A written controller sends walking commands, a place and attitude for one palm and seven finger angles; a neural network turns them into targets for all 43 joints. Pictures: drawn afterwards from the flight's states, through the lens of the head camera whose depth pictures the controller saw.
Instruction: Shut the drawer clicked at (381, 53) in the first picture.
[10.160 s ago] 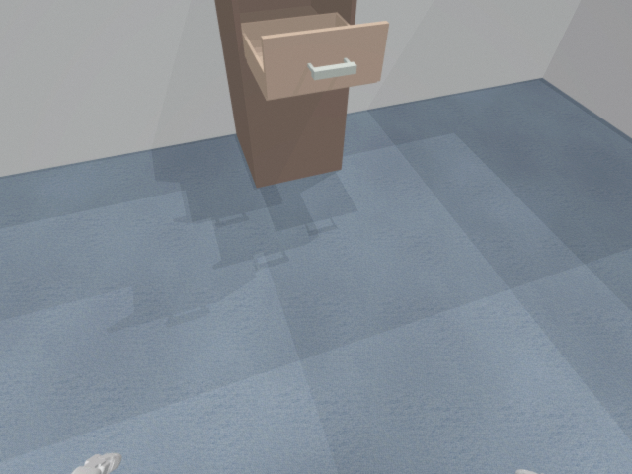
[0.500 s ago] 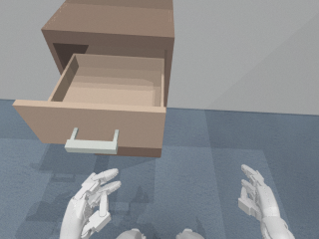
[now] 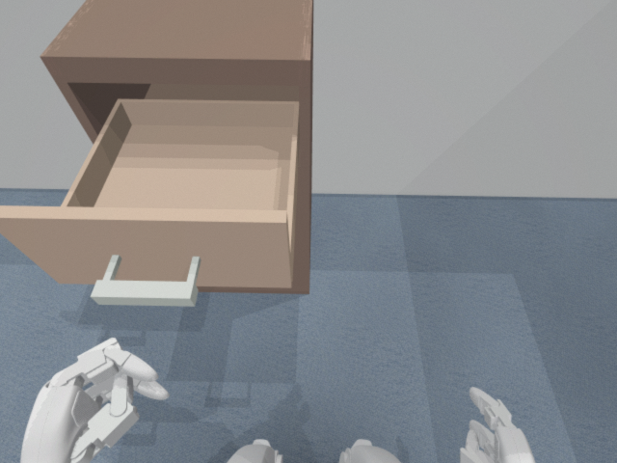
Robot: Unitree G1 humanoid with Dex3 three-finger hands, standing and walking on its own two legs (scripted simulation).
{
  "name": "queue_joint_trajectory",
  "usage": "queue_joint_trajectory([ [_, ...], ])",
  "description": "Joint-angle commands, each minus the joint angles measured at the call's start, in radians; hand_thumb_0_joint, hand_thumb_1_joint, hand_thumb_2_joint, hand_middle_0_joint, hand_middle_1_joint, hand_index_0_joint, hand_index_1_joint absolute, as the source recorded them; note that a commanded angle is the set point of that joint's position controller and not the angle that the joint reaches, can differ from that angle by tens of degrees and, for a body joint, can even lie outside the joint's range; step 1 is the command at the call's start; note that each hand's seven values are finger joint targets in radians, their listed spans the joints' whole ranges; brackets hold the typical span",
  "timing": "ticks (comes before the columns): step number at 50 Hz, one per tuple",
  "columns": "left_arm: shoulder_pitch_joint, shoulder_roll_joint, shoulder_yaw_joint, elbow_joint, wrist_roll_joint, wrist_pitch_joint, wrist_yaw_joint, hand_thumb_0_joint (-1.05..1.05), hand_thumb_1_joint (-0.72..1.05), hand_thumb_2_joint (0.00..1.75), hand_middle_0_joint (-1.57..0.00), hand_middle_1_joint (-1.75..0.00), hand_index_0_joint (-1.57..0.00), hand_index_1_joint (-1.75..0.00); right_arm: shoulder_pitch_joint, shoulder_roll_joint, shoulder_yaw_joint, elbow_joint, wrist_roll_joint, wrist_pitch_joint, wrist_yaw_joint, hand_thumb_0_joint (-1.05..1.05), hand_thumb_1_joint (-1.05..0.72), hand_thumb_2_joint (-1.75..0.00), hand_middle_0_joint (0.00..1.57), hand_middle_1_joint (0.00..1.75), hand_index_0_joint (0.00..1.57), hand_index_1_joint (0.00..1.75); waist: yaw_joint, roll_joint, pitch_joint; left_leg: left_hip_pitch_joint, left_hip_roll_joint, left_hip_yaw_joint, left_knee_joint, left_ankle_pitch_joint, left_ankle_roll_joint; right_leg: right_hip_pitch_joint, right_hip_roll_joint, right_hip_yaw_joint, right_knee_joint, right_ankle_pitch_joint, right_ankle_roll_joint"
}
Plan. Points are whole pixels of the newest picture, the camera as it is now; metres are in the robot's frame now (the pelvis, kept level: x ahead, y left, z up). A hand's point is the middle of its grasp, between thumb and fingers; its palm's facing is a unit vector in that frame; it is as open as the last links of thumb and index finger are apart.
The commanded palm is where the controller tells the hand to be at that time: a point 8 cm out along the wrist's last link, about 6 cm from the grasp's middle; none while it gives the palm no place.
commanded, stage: raise the hand and make a fist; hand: left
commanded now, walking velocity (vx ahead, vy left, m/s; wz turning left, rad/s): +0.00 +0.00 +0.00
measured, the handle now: (150, 278) +0.36 +0.24 +0.00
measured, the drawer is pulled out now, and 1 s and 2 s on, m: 0.29 0.29 0.29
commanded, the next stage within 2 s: bring the fist close to the handle in 0.98 s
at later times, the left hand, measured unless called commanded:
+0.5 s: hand (106, 411) +0.17 +0.20 +0.09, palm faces +0.03 -1.00 -0.03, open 3.2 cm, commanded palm +0.13 +0.25 +0.10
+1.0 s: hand (116, 408) +0.17 +0.19 +0.10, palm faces +0.03 -1.00 -0.03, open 3.3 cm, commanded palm +0.13 +0.24 +0.10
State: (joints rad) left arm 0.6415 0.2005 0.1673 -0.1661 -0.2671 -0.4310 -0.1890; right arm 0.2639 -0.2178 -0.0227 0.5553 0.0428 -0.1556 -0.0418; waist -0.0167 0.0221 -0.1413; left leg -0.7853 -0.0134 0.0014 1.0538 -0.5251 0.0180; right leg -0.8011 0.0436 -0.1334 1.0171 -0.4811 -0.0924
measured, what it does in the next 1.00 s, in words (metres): stands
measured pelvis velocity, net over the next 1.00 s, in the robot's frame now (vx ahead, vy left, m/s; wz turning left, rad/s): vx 0.01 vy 0.04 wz -0.01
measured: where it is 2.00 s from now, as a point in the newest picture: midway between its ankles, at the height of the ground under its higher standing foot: outside the picture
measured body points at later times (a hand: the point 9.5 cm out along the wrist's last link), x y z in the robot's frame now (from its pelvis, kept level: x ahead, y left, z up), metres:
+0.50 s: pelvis +0.01 +0.03 +0.02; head +0.05 +0.03 +0.46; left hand +0.16 +0.25 +0.09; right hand +0.22 -0.17 -0.04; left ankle -0.01 +0.11 -0.67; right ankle +0.01 -0.05 -0.67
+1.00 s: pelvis +0.01 +0.04 +0.01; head +0.05 +0.04 +0.46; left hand +0.17 +0.24 +0.10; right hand +0.19 -0.18 -0.05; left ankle -0.01 +0.11 -0.67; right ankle +0.01 -0.05 -0.67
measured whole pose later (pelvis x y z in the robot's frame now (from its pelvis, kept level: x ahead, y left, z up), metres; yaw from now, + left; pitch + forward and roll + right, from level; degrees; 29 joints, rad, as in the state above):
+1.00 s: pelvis +0.01 +0.04 +0.01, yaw -1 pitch +12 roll -2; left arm 0.74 0.17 -0.01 -0.40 -0.18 -0.32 -0.10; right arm 0.27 -0.22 0.01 0.44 0.04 -0.16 -0.01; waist 0.01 0.05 -0.14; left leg -0.69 -0.04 0.03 1.00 -0.52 0.08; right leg -0.70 0.02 -0.10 0.95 -0.46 -0.04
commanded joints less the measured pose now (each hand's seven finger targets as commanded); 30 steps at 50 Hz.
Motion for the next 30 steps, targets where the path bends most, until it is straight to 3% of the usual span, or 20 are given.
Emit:
queue_joint_trajectory([
  [1, 0.086, 0.095, 0.047, -0.166, -0.034, -0.105, -0.065, 0.0, 0.9, 0.9, -1.14, -1.32, -1.14, -1.32, -0.11, -0.107, -0.046, -0.176, 0.009, -0.104, -0.003, 0.0, -0.9, -0.9, 0.2, 0.3, 0.2, 0.3, 0.011, -0.053, -0.173, -0.035, -0.006, -0.042, -0.085, 0.239, 0.013, 0.33, -0.116, 0.277, -0.231, 0.321, 0.143],
  [2, 0.069, 0.1, 0.047, -0.161, -0.036, -0.102, -0.07, 0.0, 0.9, 0.9, -1.16, -1.34, -1.16, -1.34, -0.116, -0.113, -0.045, -0.175, 0.009, -0.104, -0.005, 0.0, -0.9, -0.9, 0.2, 0.3, 0.2, 0.3, 0.003, -0.075, -0.151, -0.029, -0.003, -0.046, -0.092, 0.239, 0.015, 0.317, -0.111, 0.265, -0.238, 0.303, 0.139],
  [4, 0.083, 0.114, 0.071, -0.182, -0.044, -0.103, -0.067, 0.0, 0.9, 0.9, -1.2, -1.38, -1.2, -1.38, -0.11, -0.112, -0.051, -0.178, 0.009, -0.111, -0.009, 0.0, -0.9, -0.9, 0.2, 0.3, 0.2, 0.3, 0.021, -0.046, -0.173, -0.007, -0.005, -0.04, -0.111, 0.241, 0.014, 0.329, -0.106, 0.252, -0.24, 0.271, 0.124],
  [9, 0.049, 0.111, 0.066, -0.205, -0.04, -0.097, -0.039, 0.0, 0.9, 0.9, -1.3, -1.49, -1.3, -1.49, -0.111, -0.112, -0.047, -0.183, 0.006, -0.109, -0.013, 0.0, -0.9, -0.9, 0.2, 0.3, 0.2, 0.3, 0.019, -0.027, -0.143, 0.043, 0.0, -0.04, -0.148, 0.245, 0.017, 0.293, -0.081, 0.199, -0.243, 0.212, 0.098],
  [13, 0.057, 0.079, 0.004, -0.249, -0.022, -0.066, -0.035, 0.0, 0.9, 0.9, -1.38, -1.58, -1.38, -1.58, -0.106, -0.115, -0.037, -0.204, 0.004, -0.113, -0.005, 0.0, -0.9, -0.9, 0.2, 0.3, 0.2, 0.3, 0.018, 0.027, -0.154, 0.123, 0.005, -0.045, -0.179, 0.307, 0.021, 0.28, -0.059, 0.143, -0.224, 0.262, 0.079],
  [16, 0.062, 0.081, -0.013, -0.265, -0.011, -0.024, -0.03, 0.0, 0.9, 0.9, -1.4, -1.6, -1.4, -1.6, -0.11, -0.117, -0.031, -0.217, 0.003, -0.11, 0.001, 0.0, -0.9, -0.9, 0.2, 0.3, 0.2, 0.3, 0.017, 0.015, -0.131, 0.141, 0.009, -0.054, -0.198, 0.317, 0.019, 0.267, -0.049, 0.116, -0.223, 0.264, 0.074],
  [18, 0.085, 0.095, 0.011, -0.258, -0.002, 0.001, -0.021, 0.0, 0.9, 0.9, -1.4, -1.6, -1.4, -1.6, -0.109, -0.114, -0.03, -0.219, 0.002, -0.1, 0.001, 0.0, -0.9, -0.9, 0.2, 0.3, 0.2, 0.3, 0.028, 0.002, -0.119, 0.15, 0.011, -0.056, -0.211, 0.336, 0.016, 0.271, -0.043, 0.098, -0.22, 0.277, 0.069],
  [25, 0.097, 0.051, -0.061, -0.379, 0.016, 0.029, 0.009, 0.0, 0.9, 0.9, -1.4, -1.6, -1.4, -1.6, -0.101, -0.111, -0.016, -0.25, -0.001, -0.103, 0.016, 0.0, -0.9, -0.9, 0.2, 0.3, 0.2, 0.3, 0.031, 0.02, -0.128, 0.207, 0.02, -0.078, -0.234, 0.39, -0.005, 0.244, -0.031, 0.052, -0.194, 0.27, 0.062],
  [29, 0.06, 0.045, -0.105, -0.415, 0.042, 0.042, 0.03, 0.0, 0.9, 0.9, -1.4, -1.6, -1.4, -1.6, -0.091, -0.12, -0.009, -0.259, -0.002, -0.103, 0.018, 0.0, -0.9, -0.9, 0.2, 0.3, 0.2, 0.3, 0.017, 0.032, -0.09, 0.21, 0.027, -0.097, -0.25, 0.337, -0.015, 0.201, -0.029, 0.044, -0.191, 0.195, 0.059],
  [30, 0.072, 0.027, -0.121, -0.409, 0.044, 0.047, 0.033, 0.0, 0.9, 0.9, -1.4, -1.6, -1.4, -1.6, -0.09, -0.119, -0.008, -0.263, -0.003, -0.103, 0.019, 0.0, -0.9, -0.9, 0.2, 0.3, 0.2, 0.3, 0.017, 0.01, -0.092, 0.205, 0.027, -0.101, -0.252, 0.325, -0.015, 0.198, -0.028, 0.041, -0.19, 0.185, 0.06],
])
